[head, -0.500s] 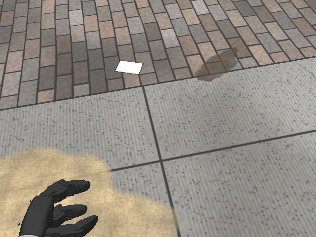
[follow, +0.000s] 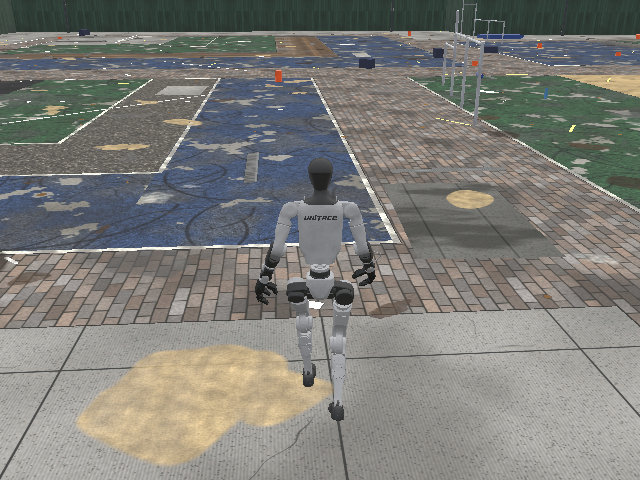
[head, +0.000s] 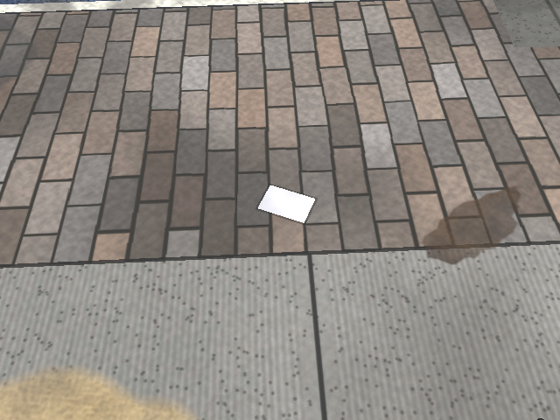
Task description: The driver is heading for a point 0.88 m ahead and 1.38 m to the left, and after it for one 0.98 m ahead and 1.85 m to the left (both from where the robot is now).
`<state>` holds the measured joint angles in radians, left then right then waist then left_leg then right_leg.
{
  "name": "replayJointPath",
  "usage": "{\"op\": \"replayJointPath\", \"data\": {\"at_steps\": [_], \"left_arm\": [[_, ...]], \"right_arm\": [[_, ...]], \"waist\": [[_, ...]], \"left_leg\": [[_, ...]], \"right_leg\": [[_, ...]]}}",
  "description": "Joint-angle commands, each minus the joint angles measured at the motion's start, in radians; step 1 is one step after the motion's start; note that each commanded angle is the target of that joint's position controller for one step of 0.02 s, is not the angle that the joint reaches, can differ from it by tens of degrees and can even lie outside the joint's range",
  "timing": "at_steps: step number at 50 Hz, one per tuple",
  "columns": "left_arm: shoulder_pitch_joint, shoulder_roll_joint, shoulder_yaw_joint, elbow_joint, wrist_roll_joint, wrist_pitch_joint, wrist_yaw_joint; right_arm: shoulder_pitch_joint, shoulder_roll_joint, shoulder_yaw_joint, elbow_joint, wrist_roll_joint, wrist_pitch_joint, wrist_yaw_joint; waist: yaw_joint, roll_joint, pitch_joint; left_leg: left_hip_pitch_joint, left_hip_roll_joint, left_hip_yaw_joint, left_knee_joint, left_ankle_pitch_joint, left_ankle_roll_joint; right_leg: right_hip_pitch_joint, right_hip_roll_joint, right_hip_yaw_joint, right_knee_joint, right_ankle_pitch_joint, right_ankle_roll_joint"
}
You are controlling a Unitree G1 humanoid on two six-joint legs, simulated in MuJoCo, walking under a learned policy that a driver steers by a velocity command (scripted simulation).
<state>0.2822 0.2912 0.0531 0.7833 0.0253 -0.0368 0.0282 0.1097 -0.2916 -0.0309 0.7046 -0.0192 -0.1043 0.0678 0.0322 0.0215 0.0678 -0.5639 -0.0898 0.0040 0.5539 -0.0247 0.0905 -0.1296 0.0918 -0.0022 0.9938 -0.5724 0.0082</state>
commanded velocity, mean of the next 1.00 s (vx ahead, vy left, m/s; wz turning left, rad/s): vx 0.05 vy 0.00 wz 0.89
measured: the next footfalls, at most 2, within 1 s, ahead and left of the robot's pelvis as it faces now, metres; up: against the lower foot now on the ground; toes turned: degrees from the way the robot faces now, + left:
right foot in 0.40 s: +0.30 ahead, -0.13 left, +0.00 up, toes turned +33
left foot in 0.92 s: +0.09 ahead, +0.05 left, +0.00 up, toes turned +57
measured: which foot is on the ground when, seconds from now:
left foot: down 0.00-0.40, up 0.42-0.90, down 0.92-1.00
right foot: up 0.00-0.38, down 0.40-0.92, up 0.94-1.00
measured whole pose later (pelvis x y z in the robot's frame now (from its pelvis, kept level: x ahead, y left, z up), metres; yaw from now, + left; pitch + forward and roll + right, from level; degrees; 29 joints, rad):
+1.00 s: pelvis +0.15 -0.05 +0.03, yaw +56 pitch +2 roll -2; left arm 0.11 0.34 0.11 0.72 0.01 0.01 0.01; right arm 0.17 -0.34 -0.09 0.56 0.00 0.06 0.01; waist 0.02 -0.03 0.08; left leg -0.34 0.01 0.00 0.60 -0.31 0.04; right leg -0.44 -0.09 -0.09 0.97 -0.50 0.07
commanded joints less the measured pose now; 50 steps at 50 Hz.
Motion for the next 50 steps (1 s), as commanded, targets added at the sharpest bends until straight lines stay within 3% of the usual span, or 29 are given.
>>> {"op": "replayJointPath", "data": {"at_steps": [1,2,3,5,7,9,12,15,18,19,20,21,22,23,24,25,26,28,30,33,40,43,45,46,47,48,49,50], "left_arm": [[0.138,0.139,0.008,-0.101,-0.023,0.002,-0.023],[0.007,0.158,0.016,-0.133,-0.017,0.008,-0.014],[-0.044,0.146,0.013,-0.152,-0.01,0.017,-0.004],[-0.047,0.128,0.013,-0.162,-0.004,0.028,0.004],[-0.058,0.08,0.002,-0.15,-0.001,0.02,0.012],[-0.089,0.066,-0.001,-0.149,-0.004,0.017,0.015],[-0.141,0.081,0.006,-0.147,-0.016,0.024,0.01],[-0.204,0.079,0.009,-0.156,-0.022,0.013,0.001],[-0.198,0.104,0.025,-0.147,-0.033,-0.01,-0.009],[-0.165,0.116,0.034,-0.132,-0.035,-0.017,-0.012],[-0.155,0.146,0.044,-0.129,-0.029,-0.017,-0.009],[-0.176,0.209,0.054,-0.15,-0.004,-0.003,-0.002],[-0.185,0.202,0.054,-0.15,0.035,0.005,-0.003],[-0.225,0.151,0.045,-0.171,0.025,0.006,0.002],[-0.263,0.108,0.035,-0.183,0.009,0.011,0.01],[-0.277,0.099,0.03,-0.191,-0.004,0.019,0.018],[-0.278,0.098,0.026,-0.192,-0.01,0.026,0.025],[-0.249,0.094,0.02,-0.185,0.0,0.034,0.033],[-0.202,0.105,0.024,-0.174,0.006,0.042,0.037],[-0.159,0.136,0.038,-0.157,0.007,0.047,0.032],[-0.194,0.18,0.068,-0.144,-0.009,0.04,-0.004],[-0.19,0.195,0.082,-0.131,-0.035,0.03,-0.023],[-0.195,0.18,0.084,-0.117,-0.056,0.03,-0.029],[-0.142,0.139,0.076,-0.091,-0.053,0.031,-0.035],[-0.14,0.086,0.061,-0.122,-0.012,0.031,-0.04],[-0.227,0.082,0.054,-0.191,0.011,0.026,-0.026],[-0.294,0.133,0.066,-0.196,0.001,0.028,-0.016],[-0.304,0.131,0.067,-0.203,-0.016,0.024,-0.008]], "right_arm": [[0.103,-0.211,-0.074,-0.122,0.003,0.025,-0.013],[0.075,-0.164,-0.061,-0.127,0.024,0.046,-0.027],[0.063,-0.155,-0.055,-0.132,0.029,0.057,-0.039],[0.043,-0.149,-0.057,-0.143,0.015,0.069,-0.052],[0.048,-0.152,-0.063,-0.143,0.019,0.08,-0.063],[0.079,-0.19,-0.079,-0.14,0.026,0.099,-0.082],[0.058,-0.207,-0.092,-0.158,0.046,0.134,-0.105],[0.064,-0.194,-0.095,-0.166,0.043,0.155,-0.115],[0.071,-0.18,-0.099,-0.177,0.04,0.162,-0.114],[0.057,-0.172,-0.098,-0.184,0.045,0.164,-0.112],[0.097,-0.131,-0.086,-0.18,0.049,0.164,-0.108],[0.157,-0.081,-0.072,-0.179,0.044,0.163,-0.103],[0.158,-0.148,-0.089,-0.206,0.043,0.151,-0.092],[0.158,-0.221,-0.108,-0.188,0.041,0.145,-0.086],[0.168,-0.235,-0.115,-0.161,0.045,0.152,-0.087],[0.186,-0.21,-0.111,-0.141,0.04,0.163,-0.093],[0.202,-0.189,-0.105,-0.138,0.038,0.17,-0.093],[0.171,-0.164,-0.094,-0.159,0.047,0.17,-0.091],[0.114,-0.145,-0.083,-0.187,0.054,0.166,-0.091],[0.077,-0.131,-0.076,-0.211,0.049,0.162,-0.086],[0.053,-0.102,-0.069,-0.219,0.042,0.177,-0.063],[0.048,-0.113,-0.08,-0.223,0.046,0.198,-0.046],[0.108,-0.123,-0.097,-0.199,0.048,0.207,-0.042],[0.187,-0.171,-0.12,-0.169,0.045,0.206,-0.055],[0.255,-0.314,-0.157,-0.168,0.047,0.197,-0.077],[0.185,-0.35,-0.151,-0.211,0.003,0.161,-0.071],[0.161,-0.286,-0.14,-0.209,-0.001,0.132,-0.06],[0.133,-0.265,-0.13,-0.193,0.012,0.117,-0.065]], "waist": [[-0.067,0.09,-0.451],[-0.072,-0.05,-0.309],[-0.05,-0.077,-0.226],[-0.007,-0.011,-0.169],[-0.004,0.006,-0.164],[-0.012,0.019,-0.225],[-0.025,0.064,-0.231],[-0.051,0.125,-0.186],[-0.05,0.173,-0.171],[-0.027,0.171,-0.17],[-0.038,0.092,-0.2],[-0.079,-0.115,-0.231],[-0.096,-0.265,-0.205],[-0.092,-0.225,-0.163],[-0.088,-0.164,-0.129],[-0.086,-0.132,-0.119],[-0.079,-0.124,-0.101],[-0.057,-0.129,-0.089],[-0.016,-0.153,-0.095],[0.013,-0.162,-0.12],[0.0,-0.166,-0.136],[-0.016,-0.174,-0.153],[-0.065,-0.147,-0.169],[-0.088,-0.05,-0.175],[-0.077,0.274,-0.153],[-0.076,0.311,-0.215],[-0.111,0.18,-0.216],[-0.08,0.159,-0.173]], "left_leg": [[0.792,0.384,-0.756,-0.18,0.116,0.267],[0.613,0.323,-0.672,-0.221,-0.066,0.218],[0.472,0.294,-0.641,-0.252,-0.106,0.202],[0.322,0.209,-0.55,-0.282,-0.068,0.169],[0.268,0.164,-0.48,-0.249,0.12,0.147],[0.281,0.165,-0.489,-0.221,0.21,0.143],[0.259,0.129,-0.501,-0.223,-0.02,0.091],[0.24,0.1,-0.543,-0.232,-0.202,0.063],[0.282,0.095,-0.616,-0.193,-0.218,0.039],[0.269,0.075,-0.615,-0.155,-0.242,0.018],[0.217,0.018,-0.555,-0.042,-0.435,-0.019],[0.08,-0.087,-0.376,0.174,-0.604,-0.064],[-0.024,-0.089,-0.264,0.401,-0.603,-0.103],[-0.051,-0.017,-0.228,0.513,-0.522,-0.136],[-0.061,0.012,-0.206,0.563,-0.443,-0.15],[-0.074,0.02,-0.185,0.631,-0.392,-0.163],[-0.091,0.031,-0.157,0.705,-0.367,-0.176],[-0.114,0.072,-0.084,0.735,-0.328,-0.197],[-0.154,0.119,-0.052,0.669,-0.303,-0.22],[-0.153,0.169,-0.042,0.577,-0.313,-0.236],[0.054,0.191,0.039,0.307,-0.312,-0.178],[0.15,0.175,0.069,0.161,-0.324,-0.129],[0.298,0.138,0.089,-0.031,-0.214,-0.071],[0.457,0.13,0.022,-0.134,-0.079,-0.021],[0.66,0.367,-0.334,-0.151,0.416,0.09],[0.615,0.472,-0.582,-0.163,0.374,0.271],[0.606,0.434,-0.493,-0.198,0.275,0.257],[0.569,0.381,-0.434,-0.209,0.196,0.204]], "right_leg": [[-0.536,0.009,0.186,0.58,0.038,0.032],[-0.553,-0.016,0.167,0.494,0.109,0.017],[-0.546,-0.03,0.166,0.425,0.141,0.016],[-0.458,-0.048,0.171,0.244,0.159,0.018],[-0.411,-0.035,0.145,0.038,0.156,0.04],[-0.375,-0.012,0.148,-0.055,0.207,0.071],[-0.343,0.001,0.165,-0.165,0.322,0.083],[-0.294,0.013,0.174,-0.291,0.35,0.077],[-0.203,0.004,0.189,-0.476,0.363,0.056],[-0.129,-0.022,0.18,-0.587,0.439,0.041],[-0.01,-0.136,0.234,-0.676,0.487,-0.007],[0.101,-0.356,0.448,-0.686,0.51,-0.125],[0.018,-0.461,0.597,-0.724,0.507,-0.227],[-0.017,-0.448,0.545,-0.726,0.465,-0.239],[-0.037,-0.374,0.419,-0.709,0.4,-0.198],[-0.036,-0.323,0.345,-0.696,0.393,-0.167],[-0.048,-0.311,0.291,-0.696,0.443,-0.168],[-0.041,-0.292,0.193,-0.707,0.525,-0.187],[0.034,-0.305,0.15,-0.714,0.554,-0.211],[0.111,-0.356,0.12,-0.719,0.585,-0.242],[0.06,-0.411,-0.045,-0.71,0.622,-0.228],[0.078,-0.446,-0.087,-0.65,0.681,-0.19],[0.031,-0.428,-0.15,-0.535,0.638,-0.116],[-0.088,-0.366,-0.204,-0.39,0.531,-0.044],[-0.432,-0.236,-0.274,-0.055,0.02,0.056],[-0.619,-0.126,-0.062,0.137,-0.112,0.095],[-0.643,-0.131,0.031,0.213,-0.047,0.077],[-0.656,-0.132,0.061,0.195,0.053,0.051]]}}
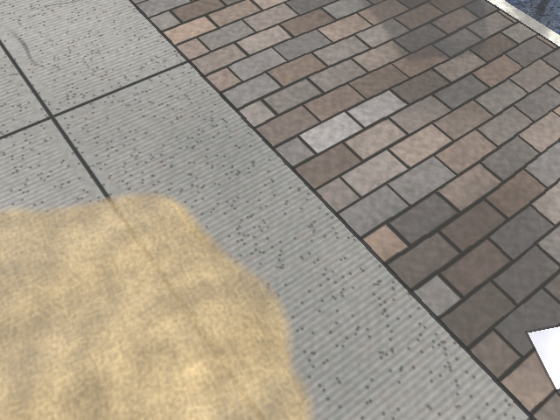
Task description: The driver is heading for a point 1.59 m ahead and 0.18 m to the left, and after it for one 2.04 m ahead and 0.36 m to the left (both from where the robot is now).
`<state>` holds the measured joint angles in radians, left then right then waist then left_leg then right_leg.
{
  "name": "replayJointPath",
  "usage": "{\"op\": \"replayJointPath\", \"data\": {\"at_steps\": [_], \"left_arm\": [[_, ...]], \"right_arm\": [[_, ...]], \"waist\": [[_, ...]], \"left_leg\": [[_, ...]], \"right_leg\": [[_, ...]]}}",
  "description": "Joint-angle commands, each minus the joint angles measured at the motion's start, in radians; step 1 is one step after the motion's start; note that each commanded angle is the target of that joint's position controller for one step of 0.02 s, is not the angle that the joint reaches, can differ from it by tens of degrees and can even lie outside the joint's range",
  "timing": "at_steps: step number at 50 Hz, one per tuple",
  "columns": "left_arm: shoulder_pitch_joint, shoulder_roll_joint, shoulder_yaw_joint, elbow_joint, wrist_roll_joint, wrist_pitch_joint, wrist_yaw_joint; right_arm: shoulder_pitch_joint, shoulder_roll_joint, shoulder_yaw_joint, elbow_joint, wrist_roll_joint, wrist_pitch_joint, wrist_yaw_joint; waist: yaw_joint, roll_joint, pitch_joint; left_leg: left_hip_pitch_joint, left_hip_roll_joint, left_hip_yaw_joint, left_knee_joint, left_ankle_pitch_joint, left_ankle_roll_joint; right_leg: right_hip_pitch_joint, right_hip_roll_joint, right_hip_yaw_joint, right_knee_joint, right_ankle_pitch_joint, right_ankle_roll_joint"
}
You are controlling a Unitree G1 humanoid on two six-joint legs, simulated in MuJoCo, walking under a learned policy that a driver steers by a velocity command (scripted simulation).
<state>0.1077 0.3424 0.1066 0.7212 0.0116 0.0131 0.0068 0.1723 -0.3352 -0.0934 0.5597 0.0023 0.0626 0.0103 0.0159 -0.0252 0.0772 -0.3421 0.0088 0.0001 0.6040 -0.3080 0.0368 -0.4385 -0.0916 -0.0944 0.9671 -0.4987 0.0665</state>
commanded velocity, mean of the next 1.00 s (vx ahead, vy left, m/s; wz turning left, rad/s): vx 0.31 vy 0.00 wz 0.47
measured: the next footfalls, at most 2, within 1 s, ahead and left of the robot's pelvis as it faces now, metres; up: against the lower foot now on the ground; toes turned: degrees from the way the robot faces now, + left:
right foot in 0.36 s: +0.15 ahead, -0.10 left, +0.00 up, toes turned +29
left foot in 0.76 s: +0.02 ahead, +0.13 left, +0.00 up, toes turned +29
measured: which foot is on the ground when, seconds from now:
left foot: down 0.00-0.36, up 0.38-0.74, down 0.76-1.00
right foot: up 0.00-0.34, down 0.36-0.76, up 0.78-1.00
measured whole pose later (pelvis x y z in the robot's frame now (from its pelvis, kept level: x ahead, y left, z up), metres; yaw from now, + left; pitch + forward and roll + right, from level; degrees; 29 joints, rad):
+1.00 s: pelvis +0.16 +0.08 +0.00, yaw +24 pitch +3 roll +1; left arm 0.19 0.29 0.03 0.66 -0.03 -0.06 -0.05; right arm 0.47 -0.26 -0.02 0.76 -0.02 -0.09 0.00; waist -0.06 -0.05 -0.01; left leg 0.06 -0.01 0.09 0.27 -0.38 0.01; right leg -0.83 -0.05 0.07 1.01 -0.01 0.01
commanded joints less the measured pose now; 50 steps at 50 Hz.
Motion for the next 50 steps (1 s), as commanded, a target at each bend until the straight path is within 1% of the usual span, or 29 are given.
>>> {"op": "replayJointPath", "data": {"at_steps": [1,2,4,9,14,16,17,18,19,20,21,23,24,25,27,29,34,36,37,38,39,40,41,42,43,44,47,49,50], "left_arm": [[-0.1,0.087,0.017,-0.119,0.003,-0.028,0.024],[-0.076,0.098,0.021,-0.113,0.01,-0.029,0.029],[-0.041,0.084,0.018,-0.095,0.009,-0.034,0.022],[-0.068,0.042,-0.003,-0.093,-0.007,-0.035,0.01],[-0.062,0.066,0.004,-0.095,-0.015,-0.046,-0.005],[-0.02,0.08,0.013,-0.085,-0.019,-0.054,-0.01],[0.023,0.088,0.019,-0.069,-0.016,-0.057,-0.011],[0.036,0.13,0.028,-0.07,-0.002,-0.053,-0.006],[-0.012,0.196,0.035,-0.081,0.02,-0.04,-0.002],[-0.002,0.145,0.026,-0.092,0.031,-0.043,-0.003],[-0.034,0.097,0.009,-0.107,0.021,-0.044,0.001],[-0.061,0.058,-0.006,-0.108,-0.006,-0.031,0.013],[-0.015,0.062,-0.009,-0.093,-0.013,-0.026,0.021],[0.036,0.077,-0.007,-0.077,-0.019,-0.025,0.024],[0.113,0.093,-0.005,-0.059,-0.017,-0.031,0.023],[0.146,0.111,-0.002,-0.053,-0.019,-0.044,0.022],[0.139,0.14,-0.002,-0.051,-0.045,-0.062,0.003],[0.128,0.122,-0.012,-0.057,-0.052,-0.058,-0.005],[0.116,0.08,-0.028,-0.068,-0.045,-0.066,-0.01],[0.055,-0.006,-0.058,-0.101,-0.031,-0.08,-0.019],[0.037,-0.057,-0.076,-0.159,-0.025,-0.111,-0.027],[-0.014,0.0,-0.066,-0.197,-0.061,-0.133,-0.026],[-0.014,0.035,-0.058,-0.192,-0.08,-0.135,-0.027],[0.007,0.032,-0.059,-0.174,-0.069,-0.13,-0.031],[0.021,0.026,-0.06,-0.162,-0.056,-0.121,-0.037],[0.025,0.028,-0.056,-0.159,-0.055,-0.112,-0.042],[0.036,0.017,-0.054,-0.137,-0.048,-0.085,-0.047],[-0.007,-0.004,-0.064,-0.139,-0.035,-0.085,-0.056],[-0.051,-0.023,-0.072,-0.145,-0.029,-0.091,-0.066]], "right_arm": [[0.025,-0.189,-0.059,-0.052,0.012,-0.051,-0.017],[-0.021,-0.17,-0.048,-0.061,0.023,-0.044,-0.026],[-0.041,-0.161,-0.04,-0.072,0.012,-0.036,-0.04],[-0.027,-0.189,-0.051,-0.064,0.019,-0.026,-0.052],[-0.047,-0.188,-0.052,-0.073,0.021,-0.017,-0.045],[-0.075,-0.178,-0.05,-0.081,0.027,-0.014,-0.043],[-0.094,-0.161,-0.042,-0.084,0.032,-0.013,-0.044],[-0.036,-0.104,-0.024,-0.077,0.024,-0.012,-0.043],[0.042,-0.061,-0.01,-0.084,0.019,-0.015,-0.042],[0.054,-0.157,-0.035,-0.065,0.003,-0.027,-0.044],[0.044,-0.204,-0.051,-0.041,0.008,-0.029,-0.043],[0.024,-0.164,-0.042,-0.014,0.007,-0.017,-0.047],[0.033,-0.124,-0.026,-0.013,0.007,-0.017,-0.042],[0.034,-0.093,-0.012,-0.019,0.01,-0.024,-0.033],[0.001,-0.069,0.006,-0.023,0.017,-0.045,-0.019],[-0.044,-0.065,0.015,-0.033,0.014,-0.068,-0.014],[0.01,-0.038,0.033,0.011,0.019,-0.119,-0.006],[0.091,-0.021,0.037,0.055,0.025,-0.13,-0.005],[0.172,-0.031,0.031,0.084,0.029,-0.131,-0.008],[0.313,-0.069,0.018,0.111,0.03,-0.137,-0.014],[0.36,-0.185,-0.007,0.093,0.016,-0.138,-0.013],[0.369,-0.202,-0.019,0.104,0.013,-0.148,-0.005],[0.326,-0.144,-0.001,0.099,0.004,-0.158,-0.002],[0.302,-0.098,0.016,0.095,-0.008,-0.164,0.0],[0.279,-0.072,0.027,0.092,-0.01,-0.165,0.001],[0.255,-0.056,0.032,0.09,-0.014,-0.165,-0.001],[0.23,-0.044,0.038,0.112,-0.027,-0.177,-0.01],[0.166,-0.038,0.045,0.123,-0.032,-0.178,-0.018],[0.166,-0.045,0.045,0.134,-0.029,-0.178,-0.025]], "waist": [[-0.035,0.147,-0.168],[-0.008,0.146,-0.163],[0.009,0.15,-0.198],[-0.012,0.167,-0.198],[-0.02,0.223,-0.191],[0.002,0.237,-0.191],[0.024,0.224,-0.2],[-0.005,0.111,-0.246],[-0.084,-0.209,-0.206],[-0.057,-0.21,-0.184],[-0.057,-0.135,-0.153],[-0.043,-0.078,-0.114],[-0.027,-0.077,-0.132],[-0.011,-0.116,-0.139],[0.035,-0.172,-0.136],[0.052,-0.162,-0.105],[0.009,-0.161,-0.045],[-0.041,-0.09,-0.032],[-0.08,-0.045,-0.063],[-0.148,0.068,-0.11],[-0.147,0.25,-0.135],[-0.164,0.204,-0.107],[-0.141,0.15,-0.029],[-0.123,0.142,-0.023],[-0.106,0.13,-0.012],[-0.088,0.123,0.017],[-0.057,0.13,0.044],[-0.043,0.12,0.085],[-0.059,0.107,0.093]], "left_leg": [[0.328,0.245,-0.39,-0.249,0.441,0.212],[0.284,0.223,-0.363,-0.241,0.468,0.193],[0.237,0.184,-0.341,-0.225,0.532,0.185],[0.194,0.131,-0.415,-0.191,0.406,0.163],[0.155,0.107,-0.55,-0.161,0.375,0.144],[0.136,0.079,-0.585,-0.132,0.359,0.12],[0.112,0.05,-0.557,-0.091,0.304,0.09],[0.041,-0.011,-0.48,0.037,0.058,0.044],[-0.165,-0.184,-0.279,0.226,-0.323,-0.018],[-0.227,-0.132,-0.249,0.46,-0.36,-0.069],[-0.228,-0.092,-0.225,0.561,-0.288,-0.086],[-0.229,-0.079,-0.193,0.625,-0.181,-0.114],[-0.248,-0.07,-0.155,0.624,-0.126,-0.117],[-0.27,-0.061,-0.106,0.575,-0.095,-0.113],[-0.279,-0.044,-0.054,0.474,-0.1,-0.104],[-0.248,-0.016,-0.039,0.339,-0.106,-0.082],[0.046,-0.021,0.039,-0.032,-0.078,-0.022],[0.214,-0.039,0.086,-0.212,0.071,0.007],[0.368,-0.027,0.065,-0.203,0.068,0.019],[0.555,0.113,-0.137,-0.258,-0.054,0.059],[0.667,0.333,-0.516,-0.32,-0.235,0.167],[0.608,0.423,-0.717,-0.398,-0.496,0.282],[0.594,0.4,-0.648,-0.403,-0.479,0.262],[0.568,0.356,-0.541,-0.389,-0.396,0.225],[0.52,0.32,-0.444,-0.4,-0.327,0.196],[0.456,0.292,-0.357,-0.423,-0.25,0.17],[0.335,0.23,-0.116,-0.481,0.067,0.12],[0.191,0.155,0.073,-0.49,0.337,0.072],[0.135,0.134,0.135,-0.496,0.417,0.05]], "right_leg": [[-0.343,0.039,0.171,0.195,0.051,-0.015],[-0.311,0.045,0.179,0.162,0.101,-0.013],[-0.227,0.086,0.175,0.129,0.167,0.0],[-0.132,0.156,0.2,-0.138,0.212,0.021],[-0.009,0.182,0.232,-0.313,0.193,0.001],[0.094,0.172,0.228,-0.454,0.24,-0.016],[0.186,0.143,0.209,-0.57,0.359,-0.031],[0.32,-0.012,0.322,-0.615,0.427,-0.086],[0.385,-0.207,0.589,-0.656,0.606,-0.238],[0.334,-0.301,0.718,-0.672,0.583,-0.35],[0.289,-0.267,0.616,-0.657,0.544,-0.345],[0.259,-0.153,0.456,-0.648,0.445,-0.282],[0.282,-0.128,0.426,-0.684,0.271,-0.272],[0.311,-0.1,0.414,-0.72,0.075,-0.257],[0.346,-0.11,0.434,-0.772,-0.116,-0.25],[0.333,-0.137,0.443,-0.799,-0.128,-0.258],[0.147,-0.133,0.345,-0.79,-0.02,-0.258],[0.039,-0.113,0.3,-0.703,-0.024,-0.245],[-0.069,-0.086,0.267,-0.606,-0.008,-0.22],[-0.246,-0.011,0.182,-0.338,0.037,-0.157],[-0.497,0.073,0.077,-0.012,0.019,-0.101],[-0.661,0.028,0.148,0.143,0.033,-0.102],[-0.739,-0.008,0.182,0.224,0.122,-0.106],[-0.736,-0.013,0.193,0.252,0.186,-0.105],[-0.713,-0.016,0.216,0.245,0.223,-0.099],[-0.681,-0.011,0.248,0.212,0.281,-0.088],[-0.57,0.027,0.23,0.163,0.447,-0.054],[-0.389,0.045,0.125,-0.014,0.575,-0.049],[-0.278,0.055,0.062,-0.12,0.64,-0.056]]}}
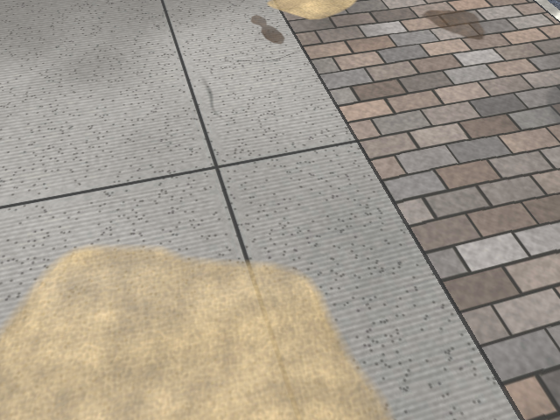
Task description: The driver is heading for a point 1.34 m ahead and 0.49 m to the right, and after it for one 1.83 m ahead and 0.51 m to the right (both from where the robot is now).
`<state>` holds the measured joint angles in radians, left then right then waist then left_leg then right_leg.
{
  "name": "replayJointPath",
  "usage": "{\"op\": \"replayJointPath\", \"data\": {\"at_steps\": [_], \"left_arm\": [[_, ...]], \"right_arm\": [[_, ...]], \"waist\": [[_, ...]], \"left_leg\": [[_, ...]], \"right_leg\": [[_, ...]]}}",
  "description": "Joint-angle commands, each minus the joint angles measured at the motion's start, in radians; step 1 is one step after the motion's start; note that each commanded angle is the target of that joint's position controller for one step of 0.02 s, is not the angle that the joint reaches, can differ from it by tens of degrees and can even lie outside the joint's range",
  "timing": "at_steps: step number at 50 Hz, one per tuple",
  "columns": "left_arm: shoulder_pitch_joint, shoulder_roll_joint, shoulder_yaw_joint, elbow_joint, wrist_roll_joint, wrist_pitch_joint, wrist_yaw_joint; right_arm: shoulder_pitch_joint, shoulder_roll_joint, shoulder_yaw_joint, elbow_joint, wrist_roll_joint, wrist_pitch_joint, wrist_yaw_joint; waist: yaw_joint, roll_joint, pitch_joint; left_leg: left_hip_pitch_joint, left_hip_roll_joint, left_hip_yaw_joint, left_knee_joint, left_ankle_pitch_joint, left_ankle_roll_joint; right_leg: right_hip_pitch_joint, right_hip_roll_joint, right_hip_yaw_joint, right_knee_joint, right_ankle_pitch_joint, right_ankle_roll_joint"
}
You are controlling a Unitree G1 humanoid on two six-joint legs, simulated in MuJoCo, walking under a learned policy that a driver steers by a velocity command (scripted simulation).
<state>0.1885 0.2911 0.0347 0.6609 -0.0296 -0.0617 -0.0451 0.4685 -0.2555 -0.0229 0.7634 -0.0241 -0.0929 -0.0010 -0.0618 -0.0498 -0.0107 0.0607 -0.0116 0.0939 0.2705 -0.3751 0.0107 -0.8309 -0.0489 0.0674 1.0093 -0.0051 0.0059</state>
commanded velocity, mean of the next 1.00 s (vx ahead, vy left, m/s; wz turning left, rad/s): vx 0.30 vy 0.00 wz -0.70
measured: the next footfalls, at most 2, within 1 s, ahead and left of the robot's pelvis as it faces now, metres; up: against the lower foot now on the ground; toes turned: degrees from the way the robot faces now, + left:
right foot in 0.16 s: +0.32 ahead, -0.10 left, +0.00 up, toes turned -7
left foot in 0.64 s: +0.47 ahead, +0.04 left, +0.00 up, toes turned -46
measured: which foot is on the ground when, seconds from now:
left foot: down 0.00-0.16, up 0.18-0.62, down 0.64-1.00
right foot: up 0.00-0.14, down 0.16-0.64, up 0.66-1.00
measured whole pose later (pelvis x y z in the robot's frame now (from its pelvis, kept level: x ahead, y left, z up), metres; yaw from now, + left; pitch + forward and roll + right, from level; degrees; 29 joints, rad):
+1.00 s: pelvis +0.39 -0.06 +0.01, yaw -44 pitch +1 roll +1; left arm 0.12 0.27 0.03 0.62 -0.01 -0.03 -0.02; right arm 0.42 -0.27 -0.03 0.78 0.00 -0.05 0.00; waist -0.10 -0.05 0.02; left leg -0.09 0.00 -0.04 0.34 -0.27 -0.01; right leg -0.55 -0.03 0.06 0.70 -0.14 0.04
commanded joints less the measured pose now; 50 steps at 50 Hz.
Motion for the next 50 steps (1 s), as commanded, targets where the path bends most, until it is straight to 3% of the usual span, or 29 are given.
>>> {"op": "replayJointPath", "data": {"at_steps": [1,2,4,6,7,8,9,10,11,12,13,15,16,18,20,23,28,30,31,32,33,34,35,36,37,38,41,47,50], "left_arm": [[-0.193,0.009,-0.006,-0.101,0.017,-0.022,-0.027],[-0.23,0.003,-0.007,-0.118,0.014,-0.026,-0.041],[-0.191,0.05,0.015,-0.12,0.008,-0.024,-0.06],[0.025,0.118,0.049,-0.07,0.006,-0.008,-0.057],[0.184,0.18,0.079,-0.032,0.006,0.005,-0.042],[0.252,0.206,0.09,-0.011,0.007,0.023,-0.013],[0.187,0.3,0.097,-0.061,0.03,0.033,0.011],[0.174,0.288,0.094,-0.106,0.053,0.029,0.009],[0.127,0.251,0.093,-0.129,0.041,0.029,0.008],[0.058,0.214,0.082,-0.123,0.016,0.026,0.012],[0.008,0.176,0.07,-0.135,0.005,0.023,0.016],[-0.063,0.181,0.076,-0.149,0.028,0.03,0.024],[-0.076,0.179,0.078,-0.144,0.027,0.033,0.028],[-0.056,0.189,0.082,-0.125,0.023,0.038,0.043],[-0.047,0.206,0.086,-0.115,0.015,0.059,0.062],[-0.065,0.209,0.086,-0.124,-0.005,0.092,0.086],[-0.046,0.196,0.088,-0.133,-0.002,0.112,0.092],[-0.053,0.185,0.083,-0.146,0.0,0.108,0.082],[-0.062,0.171,0.077,-0.15,-0.001,0.106,0.076],[-0.013,0.125,0.061,-0.135,-0.003,0.102,0.068],[0.034,0.042,0.036,-0.132,0.0,0.095,0.064],[-0.013,0.074,0.035,-0.194,-0.012,0.068,0.056],[-0.028,0.153,0.049,-0.175,-0.002,0.056,0.058],[-0.016,0.177,0.056,-0.145,0.012,0.054,0.06],[0.013,0.156,0.051,-0.121,0.028,0.053,0.059],[0.007,0.137,0.048,-0.118,0.034,0.046,0.054],[-0.036,0.078,0.031,-0.123,0.024,0.025,0.053],[-0.159,0.021,0.003,-0.139,0.026,0.014,0.033],[-0.16,0.054,0.016,-0.13,0.014,0.013,0.022]], "right_arm": [[-0.091,-0.14,-0.028,-0.048,0.005,-0.021,-0.022],[-0.062,-0.166,-0.032,-0.027,0.012,-0.017,-0.03],[-0.068,-0.228,-0.048,-0.021,0.022,0.002,-0.047],[-0.107,-0.264,-0.064,-0.046,0.025,0.034,-0.063],[-0.136,-0.265,-0.068,-0.068,0.028,0.039,-0.062],[-0.115,-0.209,-0.056,-0.081,0.031,0.026,-0.051],[0.049,-0.048,-0.012,-0.109,-0.018,0.006,-0.018],[0.074,-0.151,-0.012,-0.125,0.004,-0.018,0.001],[-0.099,-0.224,-0.03,-0.159,0.03,-0.022,0.0],[-0.167,-0.205,-0.028,-0.192,0.032,-0.016,-0.011],[-0.171,-0.202,-0.028,-0.186,0.018,-0.001,-0.023],[-0.156,-0.215,-0.037,-0.182,0.007,0.026,-0.03],[-0.151,-0.201,-0.036,-0.176,0.0,0.031,-0.034],[-0.173,-0.165,-0.028,-0.18,-0.015,0.032,-0.043],[-0.215,-0.147,-0.025,-0.193,-0.014,0.041,-0.046],[-0.287,-0.143,-0.03,-0.208,0.001,0.056,-0.043],[-0.384,-0.153,-0.041,-0.219,0.02,0.031,-0.025],[-0.362,-0.168,-0.057,-0.206,0.045,0.02,-0.015],[-0.306,-0.17,-0.066,-0.189,0.058,0.014,-0.013],[-0.249,-0.2,-0.082,-0.179,0.061,0.013,-0.019],[-0.16,-0.255,-0.092,-0.174,0.035,0.019,-0.027],[-0.153,-0.308,-0.104,-0.158,-0.011,0.012,-0.011],[-0.221,-0.249,-0.094,-0.181,-0.004,0.005,-0.011],[-0.227,-0.198,-0.078,-0.184,0.011,0.007,-0.015],[-0.207,-0.182,-0.069,-0.183,0.021,0.01,-0.014],[-0.177,-0.185,-0.067,-0.163,0.024,0.012,-0.015],[-0.141,-0.151,-0.052,-0.127,0.007,0.002,-0.011],[-0.114,-0.201,-0.059,-0.067,0.028,0.026,-0.006],[-0.082,-0.22,-0.061,-0.039,0.037,0.037,-0.003]], "waist": [[-0.01,0.116,0.183],[-0.018,0.12,0.178],[0.019,0.172,0.106],[0.134,0.222,-0.034],[0.215,0.202,-0.116],[0.232,0.07,-0.143],[0.072,-0.284,-0.26],[0.133,-0.13,-0.563],[0.168,0.006,-0.45],[0.108,0.101,-0.231],[0.068,0.138,-0.159],[0.015,0.077,-0.062],[0.007,0.061,-0.046],[0.015,0.069,-0.067],[0.024,0.053,-0.111],[0.044,-0.012,-0.118],[0.094,-0.096,-0.103],[0.084,-0.128,-0.1],[0.043,-0.116,-0.086],[0.02,-0.034,-0.107],[0.018,0.134,-0.16],[0.041,0.338,-0.067],[0.045,0.272,0.016],[0.037,0.2,0.036],[0.037,0.157,0.015],[0.027,0.141,0.056],[0.017,0.153,0.106],[-0.018,0.212,0.044],[-0.012,0.233,0.012]], "left_leg": [[-0.282,0.162,0.061,-0.163,0.543,0.064],[-0.242,0.176,0.071,-0.14,0.639,0.053],[-0.098,0.192,0.09,-0.001,0.985,0.022],[-0.04,0.215,0.085,0.271,1.252,0.002],[-0.111,0.203,0.075,0.486,1.212,-0.009],[-0.294,0.122,0.065,0.774,0.691,-0.058],[-0.68,-0.067,-0.015,1.256,-0.312,-0.111],[-0.74,-0.089,-0.277,1.41,-0.268,-0.092],[-0.736,-0.043,-0.285,1.334,-0.17,-0.058],[-0.78,-0.014,-0.261,1.213,-0.098,-0.05],[-0.749,0.016,-0.26,1.134,-0.065,-0.053],[-0.644,0.036,-0.259,1.011,-0.033,-0.065],[-0.618,0.038,-0.248,0.957,-0.032,-0.077],[-0.596,0.022,-0.229,0.863,-0.005,-0.105],[-0.599,-0.007,-0.231,0.786,0.065,-0.127],[-0.6,-0.033,-0.255,0.657,0.183,-0.132],[-0.513,-0.058,-0.284,0.395,0.189,-0.111],[-0.369,-0.052,-0.276,0.289,0.142,-0.092],[-0.243,-0.031,-0.267,0.2,0.16,-0.071],[-0.089,0.072,-0.316,0.107,0.067,-0.026],[0.062,0.28,-0.574,0.049,-0.224,0.07],[0.002,0.372,-0.91,-0.087,-0.513,0.16],[-0.074,0.37,-0.88,-0.088,-0.513,0.166],[-0.106,0.321,-0.757,-0.071,-0.421,0.138],[-0.118,0.266,-0.657,-0.058,-0.352,0.107],[-0.16,0.231,-0.588,-0.078,-0.292,0.111],[-0.228,0.179,-0.432,-0.093,-0.014,0.141],[-0.238,0.171,-0.25,-0.042,0.456,0.16],[-0.204,0.209,-0.268,0.016,0.534,0.151]], "right_leg": [[0.195,0.026,-0.142,-0.241,0.197,-0.005],[0.234,0.043,-0.163,-0.305,0.213,-0.017],[0.299,0.105,-0.206,-0.372,0.15,-0.05],[0.495,0.165,-0.215,-0.368,0.052,-0.096],[0.702,0.172,-0.168,-0.399,0.074,-0.131],[0.907,0.11,-0.044,-0.478,0.182,-0.164],[1.242,-0.153,0.352,-0.335,0.653,-0.358],[1.312,-0.304,0.729,-0.54,0.247,-0.499],[1.165,-0.227,0.672,-0.64,-0.018,-0.424],[0.956,-0.169,0.588,-0.696,-0.149,-0.37],[0.812,-0.133,0.542,-0.721,-0.167,-0.344],[0.584,-0.064,0.457,-0.766,-0.078,-0.324],[0.523,-0.044,0.41,-0.753,0.031,-0.319],[0.466,-0.019,0.348,-0.697,0.277,-0.311],[0.471,0.006,0.348,-0.665,0.268,-0.282],[0.48,0.053,0.381,-0.662,-0.055,-0.213],[0.536,0.059,0.495,-0.629,-0.315,-0.183],[0.485,0.052,0.571,-0.622,-0.549,-0.184],[0.406,0.066,0.572,-0.573,-0.651,-0.171],[0.313,0.123,0.482,-0.411,-0.744,-0.128],[0.174,0.225,0.265,-0.142,-0.737,-0.08],[-0.025,0.19,0.189,0.011,-0.559,-0.068],[-0.061,0.107,0.147,0.086,-0.459,-0.04],[-0.039,0.087,0.111,0.126,-0.385,-0.018],[0.001,0.078,0.071,0.17,-0.347,-0.003],[0.009,0.071,0.057,0.18,-0.31,0.001],[0.049,0.056,0.042,0.145,-0.213,0.009],[0.296,0.035,-0.059,-0.279,-0.124,0.052],[0.412,0.067,-0.062,-0.402,-0.12,0.023]]}}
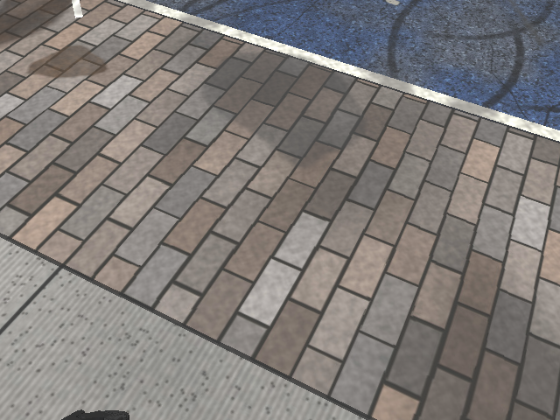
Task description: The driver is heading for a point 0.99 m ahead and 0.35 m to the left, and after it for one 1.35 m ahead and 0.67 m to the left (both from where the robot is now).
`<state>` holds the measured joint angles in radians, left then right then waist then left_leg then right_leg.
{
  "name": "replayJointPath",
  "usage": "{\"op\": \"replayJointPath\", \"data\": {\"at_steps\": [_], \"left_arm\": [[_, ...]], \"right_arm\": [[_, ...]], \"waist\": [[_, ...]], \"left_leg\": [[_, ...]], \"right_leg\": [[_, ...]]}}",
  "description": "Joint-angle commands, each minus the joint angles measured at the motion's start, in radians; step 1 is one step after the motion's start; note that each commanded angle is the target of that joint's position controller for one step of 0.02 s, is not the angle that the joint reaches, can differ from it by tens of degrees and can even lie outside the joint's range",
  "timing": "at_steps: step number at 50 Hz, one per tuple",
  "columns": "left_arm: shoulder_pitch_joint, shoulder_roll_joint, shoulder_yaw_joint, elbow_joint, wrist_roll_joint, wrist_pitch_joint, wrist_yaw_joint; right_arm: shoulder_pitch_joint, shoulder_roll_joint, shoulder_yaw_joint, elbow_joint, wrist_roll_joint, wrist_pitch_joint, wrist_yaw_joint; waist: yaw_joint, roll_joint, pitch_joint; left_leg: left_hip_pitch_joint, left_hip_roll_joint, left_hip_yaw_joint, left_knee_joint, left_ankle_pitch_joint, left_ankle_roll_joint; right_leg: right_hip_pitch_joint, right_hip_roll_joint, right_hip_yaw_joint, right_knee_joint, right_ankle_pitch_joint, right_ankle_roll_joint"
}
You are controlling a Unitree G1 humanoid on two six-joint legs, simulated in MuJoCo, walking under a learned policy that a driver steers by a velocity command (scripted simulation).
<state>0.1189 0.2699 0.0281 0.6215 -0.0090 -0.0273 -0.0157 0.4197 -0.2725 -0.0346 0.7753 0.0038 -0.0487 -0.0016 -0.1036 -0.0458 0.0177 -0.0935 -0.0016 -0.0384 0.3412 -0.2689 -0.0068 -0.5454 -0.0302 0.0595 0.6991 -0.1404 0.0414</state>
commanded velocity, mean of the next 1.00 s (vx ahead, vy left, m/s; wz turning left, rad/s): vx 0.54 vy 0.00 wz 0.42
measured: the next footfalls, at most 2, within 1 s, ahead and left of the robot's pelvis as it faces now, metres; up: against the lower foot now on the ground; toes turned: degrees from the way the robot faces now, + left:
right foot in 0.06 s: +0.15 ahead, -0.13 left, +0.00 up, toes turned +2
left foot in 0.50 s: +0.13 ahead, +0.09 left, +0.00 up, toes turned +7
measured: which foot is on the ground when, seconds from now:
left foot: down 0.00-0.08, up 0.10-0.48, down 0.50-0.88, up 0.90-1.00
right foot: up 0.00-0.04, down 0.06-0.48, up 0.50-0.86, down 0.88-1.00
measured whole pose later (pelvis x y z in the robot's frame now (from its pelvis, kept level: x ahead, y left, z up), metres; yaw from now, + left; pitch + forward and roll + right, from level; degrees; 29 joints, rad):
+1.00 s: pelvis +0.42 +0.03 -0.02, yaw +30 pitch +3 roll -3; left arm 0.11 0.28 0.06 0.69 -0.01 -0.11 -0.02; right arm 0.39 -0.30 -0.05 0.71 0.05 -0.04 -0.02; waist -0.03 0.04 0.02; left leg -0.37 0.02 -0.10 1.28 -0.41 0.05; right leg -0.33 0.01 -0.02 0.54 -0.25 0.03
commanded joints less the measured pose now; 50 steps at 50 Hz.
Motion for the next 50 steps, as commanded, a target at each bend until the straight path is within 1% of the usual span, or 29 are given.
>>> {"op": "replayJointPath", "data": {"at_steps": [1,3,4,5,6,7,8,10,14,16,18,21,24,25,26,27,28,30,32,38,41,43,44,45,46,47,48,49,50], "left_arm": [[-0.062,0.083,0.028,-0.079,-0.005,-0.023,-0.009],[0.031,0.12,0.044,-0.043,0.008,-0.025,0.002],[0.136,0.183,0.054,-0.036,0.028,-0.022,0.014],[0.141,0.2,0.052,-0.024,0.037,-0.003,0.021],[0.181,0.114,0.036,0.001,0.021,0.009,0.015],[0.135,0.089,0.025,0.008,0.014,0.01,0.01],[0.078,0.082,0.021,0.012,0.016,0.009,0.009],[-0.017,0.09,0.021,0.014,0.019,0.008,0.007],[-0.057,0.083,0.023,0.041,0.032,0.011,0.014],[0.009,0.168,0.053,0.071,0.005,0.018,0.016],[0.012,0.197,0.065,0.079,-0.009,0.009,0.019],[-0.01,0.187,0.07,0.087,-0.025,-0.025,0.017],[-0.111,0.136,0.062,0.05,-0.021,-0.035,0.017],[-0.159,0.063,0.043,0.019,-0.004,-0.041,0.013],[-0.218,0.026,0.025,-0.052,-0.018,-0.069,0.002],[-0.198,0.072,0.031,-0.048,-0.038,-0.098,-0.009],[-0.172,0.105,0.037,-0.037,-0.036,-0.116,-0.019],[-0.178,0.122,0.042,-0.022,0.006,-0.131,-0.026],[-0.211,0.117,0.046,-0.025,0.007,-0.128,-0.035],[-0.332,0.057,0.031,-0.071,-0.013,-0.125,-0.042],[-0.301,0.109,0.051,-0.075,-0.03,-0.129,-0.033],[-0.137,0.175,0.087,-0.044,-0.039,-0.13,-0.014],[0.084,0.211,0.107,0.002,-0.042,-0.125,0.002],[0.351,0.272,0.117,0.036,-0.029,-0.105,0.016],[0.33,0.32,0.114,0.053,0.01,-0.097,-0.006],[0.234,0.199,0.09,0.026,0.004,-0.093,-0.005],[0.203,0.149,0.08,0.037,-0.006,-0.086,0.006],[0.189,0.138,0.076,0.057,0.006,-0.08,0.01],[0.165,0.114,0.07,0.076,0.023,-0.076,0.011]], "right_arm": [[-0.045,-0.195,-0.046,-0.05,0.015,-0.006,-0.005],[-0.033,-0.159,-0.032,-0.04,0.016,-0.012,-0.007],[-0.024,-0.115,-0.013,-0.064,-0.017,-0.024,-0.008],[0.1,-0.037,0.019,-0.055,-0.034,-0.027,-0.004],[0.06,-0.11,-0.001,-0.048,-0.016,-0.015,-0.01],[-0.003,-0.149,-0.016,-0.06,-0.001,0.0,-0.015],[-0.034,-0.136,-0.018,-0.054,0.001,0.015,-0.024],[-0.044,-0.12,-0.02,-0.055,-0.01,0.044,-0.041],[-0.043,-0.07,-0.009,-0.038,-0.013,0.054,-0.049],[-0.047,-0.093,-0.014,-0.035,-0.001,0.049,-0.039],[-0.117,-0.121,-0.021,-0.062,0.015,0.035,-0.025],[-0.112,-0.099,-0.019,-0.049,0.024,0.01,-0.011],[0.092,-0.088,-0.033,0.047,0.024,-0.001,-0.004],[0.205,-0.132,-0.049,0.075,0.022,-0.007,-0.007],[0.199,-0.235,-0.071,0.036,0.018,-0.026,0.003],[0.102,-0.215,-0.067,-0.009,0.0,-0.043,0.007],[0.053,-0.176,-0.058,-0.038,-0.001,-0.055,0.008],[0.071,-0.15,-0.051,-0.054,0.018,-0.047,0.01],[0.091,-0.107,-0.034,-0.06,0.022,-0.031,-0.006],[0.1,-0.151,-0.05,-0.069,0.033,-0.008,-0.04],[0.08,-0.157,-0.058,-0.073,0.045,-0.004,-0.041],[0.037,-0.158,-0.059,-0.095,0.033,0.001,-0.036],[-0.018,-0.142,-0.053,-0.126,0.012,0.003,-0.029],[-0.017,-0.043,-0.021,-0.158,-0.036,-0.006,-0.023],[0.149,0.048,0.005,-0.206,0.059,-0.024,-0.019],[0.06,-0.066,-0.013,-0.174,0.093,-0.019,-0.029],[-0.064,-0.116,-0.025,-0.188,0.068,-0.017,-0.026],[-0.11,-0.111,-0.026,-0.186,0.042,-0.012,-0.022],[-0.149,-0.092,-0.028,-0.202,0.029,-0.008,-0.011]], "waist": [[0.054,0.225,-0.031],[0.106,0.171,-0.09],[0.138,0.063,-0.229],[0.096,-0.183,-0.34],[0.14,-0.156,-0.35],[0.136,-0.109,-0.24],[0.121,-0.069,-0.189],[0.078,-0.082,-0.113],[0.066,-0.096,-0.108],[0.097,-0.114,-0.117],[0.111,-0.15,-0.014],[0.078,-0.083,0.033],[-0.021,0.062,0.025],[-0.05,0.242,0.027],[-0.04,0.353,0.095],[0.0,0.241,0.115],[0.031,0.194,0.105],[0.029,0.1,0.054],[0.032,0.123,0.052],[0.007,0.199,0.094],[0.037,0.243,0.08],[0.136,0.257,-0.014],[0.25,0.228,-0.158],[0.327,0.04,-0.395],[0.188,-0.465,-0.505],[0.215,-0.325,-0.289],[0.239,-0.194,-0.148],[0.216,-0.038,-0.089],[0.189,-0.015,-0.027]], "left_leg": [[-0.038,0.201,-0.141,-0.023,0.437,0.152],[-0.063,0.145,-0.095,0.108,0.504,0.087],[-0.178,0.097,-0.053,0.287,0.291,0.033],[-0.392,0.029,-0.001,0.506,-0.262,-0.041],[-0.404,0.04,-0.043,0.608,-0.399,-0.075],[-0.434,0.057,-0.045,0.668,-0.384,-0.088],[-0.442,0.07,-0.038,0.665,-0.347,-0.093],[-0.347,0.087,-0.04,0.579,-0.255,-0.112],[-0.163,0.056,0.002,0.377,-0.103,-0.104],[-0.16,0.02,0.069,0.367,-0.046,-0.067],[-0.232,0.051,0.06,0.387,-0.115,0.003],[-0.215,0.077,0.063,0.291,-0.089,0.091],[0.006,0.031,0.102,0.156,-0.089,0.145],[0.102,0.158,-0.135,0.026,-0.265,0.199],[0.174,0.326,-0.672,-0.195,-0.54,0.349],[0.196,0.372,-0.762,-0.23,-0.554,0.368],[0.224,0.344,-0.691,-0.195,-0.421,0.339],[0.239,0.283,-0.551,-0.166,-0.277,0.295],[0.165,0.221,-0.448,-0.178,-0.173,0.263],[-0.119,0.142,-0.332,-0.166,-0.038,0.214],[-0.112,0.164,-0.374,-0.121,0.061,0.186],[-0.116,0.131,-0.355,0.06,0.363,0.147],[-0.236,0.072,-0.306,0.326,0.411,0.106],[-0.428,0.007,-0.243,0.682,0.104,0.087],[-0.711,-0.052,-0.181,0.996,-0.316,0.053],[-0.82,0.033,-0.141,1.098,-0.217,0.057],[-0.845,0.067,-0.093,1.098,-0.13,0.063],[-0.783,0.114,-0.082,1.072,-0.079,0.064],[-0.743,0.143,-0.083,1.027,-0.049,0.066]], "right_leg": [[0.181,0.054,-0.049,-0.165,0.046,-0.033],[0.403,0.037,-0.025,-0.329,0.215,-0.088],[0.654,-0.133,0.135,-0.256,0.571,-0.142],[0.85,-0.347,0.345,-0.195,0.796,-0.322],[0.753,-0.342,0.394,-0.256,0.639,-0.361],[0.661,-0.286,0.331,-0.286,0.531,-0.326],[0.586,-0.245,0.282,-0.306,0.453,-0.293],[0.407,-0.194,0.204,-0.359,0.381,-0.265],[0.287,-0.142,0.124,-0.371,0.325,-0.265],[0.288,-0.159,0.175,-0.454,-0.258,-0.272],[0.225,-0.231,0.272,-0.551,-0.582,-0.262],[0.241,-0.261,0.232,-0.566,-0.531,-0.235],[0.12,-0.154,0.028,-0.339,-0.506,-0.161],[-0.023,-0.054,-0.115,-0.004,-0.421,-0.101],[-0.325,0.099,-0.09,0.242,-0.364,-0.055],[-0.44,0.041,0.027,0.339,-0.325,-0.079],[-0.459,0.013,0.051,0.354,-0.231,-0.087],[-0.416,-0.003,0.038,0.272,-0.152,-0.073],[-0.304,0.012,0.022,0.142,-0.058,-0.038],[0.024,0.087,-0.022,-0.139,0.136,0.014],[0.162,0.07,0.002,-0.193,0.106,0.01],[0.377,0.08,-0.024,-0.213,0.015,-0.026],[0.663,0.009,0.022,-0.169,-0.007,-0.062],[1.021,-0.186,0.224,-0.107,-0.285,-0.103],[1.155,-0.411,0.851,-0.394,-0.721,-0.255],[1.004,-0.38,0.807,-0.465,-0.781,-0.224],[0.875,-0.35,0.602,-0.448,-0.596,-0.201],[0.747,-0.317,0.457,-0.442,-0.393,-0.193],[0.636,-0.278,0.355,-0.456,-0.284,-0.195]]}}
Over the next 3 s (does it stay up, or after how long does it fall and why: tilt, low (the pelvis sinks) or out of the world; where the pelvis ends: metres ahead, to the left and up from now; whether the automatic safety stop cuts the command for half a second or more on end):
stays up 1.45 0.77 -0.01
